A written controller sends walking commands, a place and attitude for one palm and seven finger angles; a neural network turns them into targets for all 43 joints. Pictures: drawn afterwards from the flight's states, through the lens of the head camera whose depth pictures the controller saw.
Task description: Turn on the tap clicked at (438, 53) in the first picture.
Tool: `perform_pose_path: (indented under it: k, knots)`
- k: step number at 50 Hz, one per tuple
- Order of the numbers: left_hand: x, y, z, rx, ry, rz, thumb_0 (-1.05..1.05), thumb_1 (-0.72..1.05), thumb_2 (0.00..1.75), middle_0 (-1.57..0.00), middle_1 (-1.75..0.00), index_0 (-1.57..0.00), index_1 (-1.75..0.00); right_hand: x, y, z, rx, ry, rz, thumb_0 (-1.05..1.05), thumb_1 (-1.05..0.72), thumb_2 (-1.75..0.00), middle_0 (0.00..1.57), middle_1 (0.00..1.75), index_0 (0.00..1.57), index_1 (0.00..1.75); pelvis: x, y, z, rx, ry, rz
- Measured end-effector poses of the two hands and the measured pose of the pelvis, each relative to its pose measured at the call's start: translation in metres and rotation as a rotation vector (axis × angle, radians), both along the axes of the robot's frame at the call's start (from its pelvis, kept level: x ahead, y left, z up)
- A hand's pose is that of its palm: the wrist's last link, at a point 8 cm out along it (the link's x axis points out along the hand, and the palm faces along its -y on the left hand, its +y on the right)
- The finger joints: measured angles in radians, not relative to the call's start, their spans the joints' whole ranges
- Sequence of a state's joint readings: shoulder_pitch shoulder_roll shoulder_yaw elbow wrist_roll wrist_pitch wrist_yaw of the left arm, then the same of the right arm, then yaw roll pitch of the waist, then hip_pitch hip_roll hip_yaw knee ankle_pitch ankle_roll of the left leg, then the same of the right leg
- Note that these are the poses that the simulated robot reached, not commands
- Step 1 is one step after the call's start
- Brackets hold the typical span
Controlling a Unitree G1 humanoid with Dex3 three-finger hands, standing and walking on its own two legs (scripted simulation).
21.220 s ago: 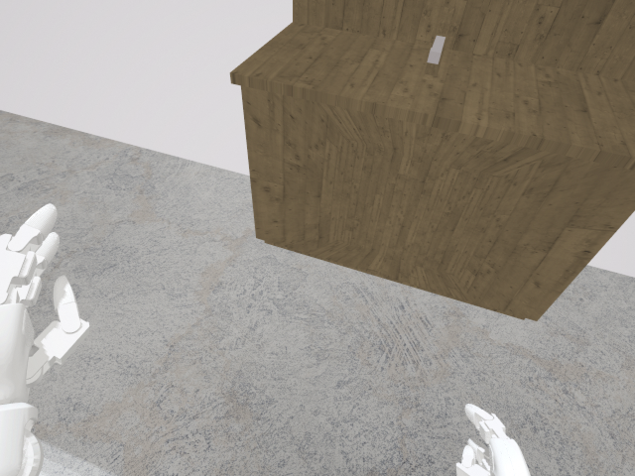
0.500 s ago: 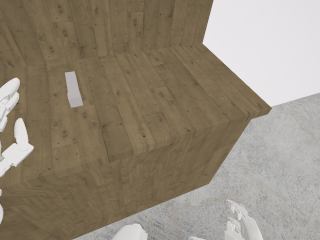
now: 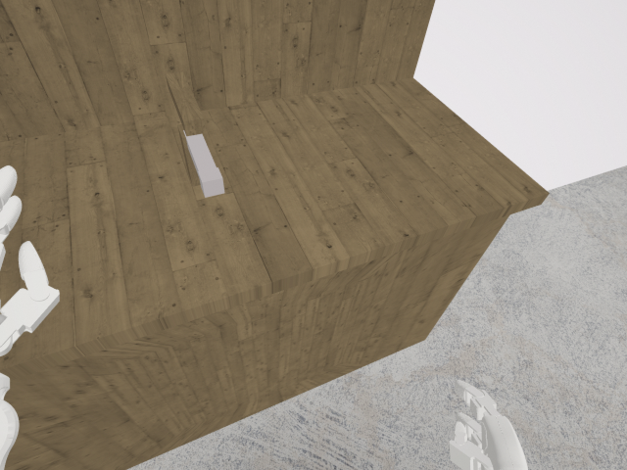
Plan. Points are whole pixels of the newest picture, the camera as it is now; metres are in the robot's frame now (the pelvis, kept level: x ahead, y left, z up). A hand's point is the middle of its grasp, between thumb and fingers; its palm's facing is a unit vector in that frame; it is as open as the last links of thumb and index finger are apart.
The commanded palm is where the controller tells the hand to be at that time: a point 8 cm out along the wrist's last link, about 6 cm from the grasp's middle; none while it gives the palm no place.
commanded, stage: come to a stop and stand still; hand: left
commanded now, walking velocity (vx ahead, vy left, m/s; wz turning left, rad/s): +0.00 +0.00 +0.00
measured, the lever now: (211, 182) +0.45 +0.19 +0.11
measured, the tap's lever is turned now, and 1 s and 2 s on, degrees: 0 0 0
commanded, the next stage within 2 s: look again from close up in 1.30 s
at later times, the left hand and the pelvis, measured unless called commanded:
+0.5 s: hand out of the picture +0.11 +0.33 +0.12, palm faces +0.47 -0.82 -0.33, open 7.4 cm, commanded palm +0.05 +0.34 +0.18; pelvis -0.10 +0.05 -0.03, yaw +3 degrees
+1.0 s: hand out of the picture +0.05 +0.32 +0.13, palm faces +0.47 -0.82 -0.33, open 7.4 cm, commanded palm +0.00 +0.34 +0.18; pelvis -0.14 +0.05 -0.01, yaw +4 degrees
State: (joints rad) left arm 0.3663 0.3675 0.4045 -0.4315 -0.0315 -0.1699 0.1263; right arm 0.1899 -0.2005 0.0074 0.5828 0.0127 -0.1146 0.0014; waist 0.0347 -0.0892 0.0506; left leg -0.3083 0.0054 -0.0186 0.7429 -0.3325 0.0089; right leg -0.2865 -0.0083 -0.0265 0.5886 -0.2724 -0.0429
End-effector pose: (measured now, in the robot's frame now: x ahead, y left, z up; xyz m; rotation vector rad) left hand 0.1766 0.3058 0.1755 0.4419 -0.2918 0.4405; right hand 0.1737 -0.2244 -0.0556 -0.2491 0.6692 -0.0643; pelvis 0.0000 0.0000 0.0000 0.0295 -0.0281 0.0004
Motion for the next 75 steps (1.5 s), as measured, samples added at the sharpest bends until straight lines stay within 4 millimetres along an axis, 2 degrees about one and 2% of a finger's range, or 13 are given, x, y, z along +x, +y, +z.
perform_pose_path:
  k: [7, 14, 18, 23, 29, 36, 39, 44, 48, 51, 58, 64, 75]
  knots:
    - [-0.012, -0.001, 0.011, 0.073, -0.011, -0.127, 0.01, 0.89, 0.9, -0.21, -0.3, -0.21, -0.3, -0.03, 0.025, -0.007, 0.043, -0.075, -0.064, 0.01, -0.9, -0.9, 0.2, 0.3, 0.2, 0.3, -0.034, 0.03, -0.008, 0.019, -0.06, -0.012]
    - [-0.064, 0.012, 0.045, 0.322, 0.003, -0.11, 0.01, 0.89, 0.9, -0.22, -0.3, -0.22, -0.3, -0.078, 0.045, -0.051, 0.134, 0.047, -0.046, 0.01, -0.9, -0.9, 0.2, 0.3, 0.2, 0.3, -0.057, 0.038, -0.021, -0.042, -0.041, 0.031]
    - [-0.093, 0.04, 0.028, 0.257, 0.04, -0.03, 0.0, 0.89, 0.9, -0.22, -0.3, -0.22, -0.3, -0.106, 0.049, -0.07, 0.123, 0.153, -0.044, 0.01, -0.9, -0.9, 0.2, 0.3, 0.2, 0.3, -0.073, 0.042, -0.025, -0.064, -0.056, 0.054]
    - [-0.112, 0.061, -0.024, 0.026, 0.072, 0.036, 0.01, 0.89, 0.9, -0.21, -0.3, -0.21, -0.3, -0.13, 0.048, -0.054, 0.04, 0.172, -0.033, 0.01, -0.9, -0.9, 0.2, 0.3, 0.2, 0.3, -0.09, 0.046, -0.024, -0.028, -0.009, 0.047]
    - [-0.115, 0.043, -0.041, -0.081, -0.012, -0.064, 0.01, 0.89, 0.9, -0.21, -0.3, -0.21, -0.3, -0.139, 0.05, -0.025, -0.036, 0.028, -0.046, 0.02, -0.9, -0.9, 0.2, 0.3, 0.2, 0.3, -0.115, 0.055, -0.027, 0.062, -0.054, -0.02]
    - [-0.126, 0.037, 0.046, 0.188, -0.117, -0.144, 0.01, 0.89, 0.9, -0.22, -0.3, -0.21, -0.3, -0.153, 0.066, -0.02, 0.063, 0.042, -0.029, 0.01, -0.9, -0.9, 0.2, 0.3, 0.2, 0.3, -0.124, 0.06, -0.005, -0.046, 0.003, 0.078]
    - [-0.138, 0.047, 0.059, 0.299, -0.067, -0.088, 0.01, 0.89, 0.9, -0.22, -0.3, -0.21, -0.3, -0.158, 0.065, -0.035, 0.095, 0.087, -0.046, 0.01, -0.9, -0.9, 0.2, 0.3, 0.2, 0.3, -0.124, 0.059, -0.009, -0.065, 0.021, 0.063]
    - [-0.155, 0.065, 0.022, 0.22, 0.047, 0.013, 0.0, 0.89, 0.9, -0.21, -0.3, -0.21, -0.3, -0.161, 0.058, -0.064, 0.09, 0.173, -0.032, 0.01, -0.9, -0.9, 0.2, 0.3, 0.2, 0.3, -0.133, 0.054, -0.022, -0.115, -0.029, 0.095]
    - [-0.167, 0.062, -0.022, -0.007, 0.095, 0.059, 0.01, 0.89, 0.9, -0.21, -0.3, -0.21, -0.3, -0.161, 0.054, -0.048, 0.044, 0.199, -0.002, 0.01, -0.9, -0.9, 0.2, 0.3, 0.2, 0.3, -0.136, 0.051, -0.015, -0.071, -0.028, 0.066]
    - [-0.167, 0.046, -0.034, -0.103, 0.089, 0.022, 0.01, 0.89, 0.9, -0.21, -0.3, -0.21, -0.3, -0.155, 0.054, -0.029, -0.016, 0.161, 0.027, 0.01, -0.9, -0.9, 0.2, 0.3, 0.2, 0.3, -0.14, 0.051, -0.009, -0.046, -0.021, 0.073]
    - [-0.165, 0.044, 0.02, 0.096, -0.09, -0.073, 0.01, 0.89, 0.9, -0.22, -0.3, -0.22, -0.3, -0.131, 0.067, -0.01, -0.029, -0.009, 0.04, 0.01, -0.9, -0.9, 0.2, 0.3, 0.2, 0.3, -0.148, 0.059, -0.012, -0.011, -0.047, 0.075]
    - [-0.176, 0.053, 0.062, 0.268, -0.056, 0.022, 0.01, 0.89, 0.9, -0.22, -0.3, -0.21, -0.3, -0.129, 0.089, -0.022, 0.134, -0.042, 0.068, 0.01, -0.9, -0.9, 0.2, 0.3, 0.2, 0.3, -0.147, 0.058, -0.005, -0.028, -0.043, 0.092]
    - [-0.18, 0.052, -0.019, -0.091, 0.144, 0.112, 0.01, 0.89, 0.9, -0.21, -0.3, -0.21, -0.3, -0.156, 0.073, -0.034, 0.035, 0.119, 0.078, 0.01, -0.9, -0.9, 0.2, 0.3, 0.2, 0.3, -0.142, 0.057, 0.002, -0.019, -0.011, 0.119]
